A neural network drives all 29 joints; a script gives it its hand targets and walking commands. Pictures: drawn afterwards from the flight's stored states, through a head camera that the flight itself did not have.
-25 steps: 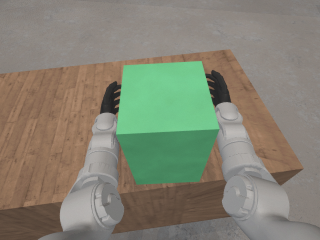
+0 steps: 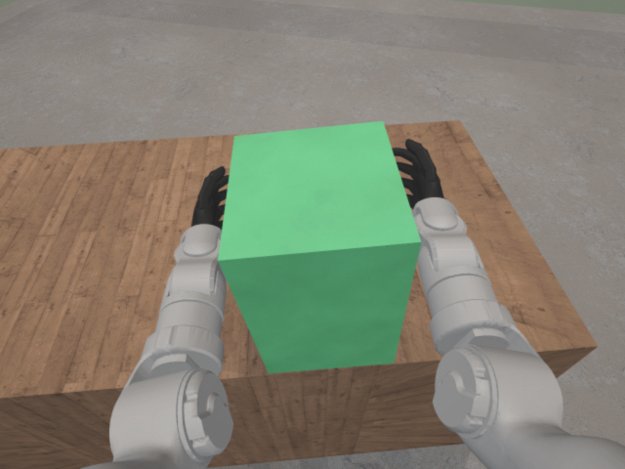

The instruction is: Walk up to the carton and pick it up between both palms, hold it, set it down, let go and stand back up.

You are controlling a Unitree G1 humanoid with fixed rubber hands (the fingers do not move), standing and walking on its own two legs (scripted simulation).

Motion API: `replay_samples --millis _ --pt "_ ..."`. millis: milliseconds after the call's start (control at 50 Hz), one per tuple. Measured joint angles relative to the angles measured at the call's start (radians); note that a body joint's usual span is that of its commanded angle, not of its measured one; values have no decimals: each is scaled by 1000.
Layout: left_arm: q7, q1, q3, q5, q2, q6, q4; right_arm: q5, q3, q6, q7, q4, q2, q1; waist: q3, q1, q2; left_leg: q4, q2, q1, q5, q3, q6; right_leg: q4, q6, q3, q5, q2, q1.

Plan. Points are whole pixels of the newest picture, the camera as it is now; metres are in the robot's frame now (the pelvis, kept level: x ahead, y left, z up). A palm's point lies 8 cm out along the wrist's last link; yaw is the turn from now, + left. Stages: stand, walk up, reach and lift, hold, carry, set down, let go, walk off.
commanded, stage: reach and lift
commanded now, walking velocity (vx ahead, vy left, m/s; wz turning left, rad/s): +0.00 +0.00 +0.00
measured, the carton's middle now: (320, 258) +0.41 +0.01 +0.05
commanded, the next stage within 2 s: none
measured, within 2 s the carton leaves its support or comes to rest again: neither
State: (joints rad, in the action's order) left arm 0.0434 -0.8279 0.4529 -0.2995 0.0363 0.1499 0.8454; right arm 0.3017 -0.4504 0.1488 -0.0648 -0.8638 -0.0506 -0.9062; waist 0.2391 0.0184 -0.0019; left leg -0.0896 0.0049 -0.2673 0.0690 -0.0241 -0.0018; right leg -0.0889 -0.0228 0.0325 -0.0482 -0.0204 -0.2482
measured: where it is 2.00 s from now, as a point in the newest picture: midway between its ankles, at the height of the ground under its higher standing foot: outside the picture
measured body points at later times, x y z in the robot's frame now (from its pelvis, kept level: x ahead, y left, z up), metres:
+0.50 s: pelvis -0.03 +0.01 +0.00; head -0.02 +0.01 +0.45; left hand +0.41 +0.15 +0.14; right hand +0.42 -0.13 +0.17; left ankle -0.02 +0.12 -0.75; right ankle -0.03 -0.10 -0.75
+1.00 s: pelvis -0.03 +0.00 +0.00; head -0.04 +0.00 +0.45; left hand +0.38 +0.15 +0.15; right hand +0.40 -0.14 +0.18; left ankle -0.02 +0.12 -0.75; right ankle -0.03 -0.10 -0.75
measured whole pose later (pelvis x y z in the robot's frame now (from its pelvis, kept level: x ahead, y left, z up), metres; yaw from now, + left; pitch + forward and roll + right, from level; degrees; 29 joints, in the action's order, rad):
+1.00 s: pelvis -0.03 +0.00 +0.00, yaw -1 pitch +4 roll +0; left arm 0.09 -0.75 0.27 -0.17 0.02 0.46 0.61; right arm 0.15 -0.29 0.43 -0.10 -0.65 -0.02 -0.84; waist 0.12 0.02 -0.01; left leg -0.06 0.01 -0.06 0.05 -0.04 0.00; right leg -0.04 -0.03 0.02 -0.03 -0.03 -0.05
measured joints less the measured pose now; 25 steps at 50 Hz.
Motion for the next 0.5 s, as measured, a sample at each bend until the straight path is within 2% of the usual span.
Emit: replay_samples --millis 120,300,400,500 --pt "18 -24 -45 36 -12 82 -22 -30 11 77 -3 17 16 -29 8 -9 -5 2 -7 49 -2 3 -5 2 4 2 3 7 50" --pt "27 -103 -27 17 -12 174 17 -16 -9 159 17 -41 62 -109 -52 -7 7 14 -15 132 -5 -4 -12 7 9 -3 0 15 134" --pt "21 -93 -10 3 -4 194 17 -8 -20 162 28 -64 62 -100 -79 -4 -6 30 -9 128 -7 -8 -9 30 5 -8 3 10 125" --pt "26 -62 -33 16 1 182 -41 -45 11 146 17 -13 52 -72 -70 2 -9 34 -4 90 0 -10 -5 42 1 -10 0 5 82"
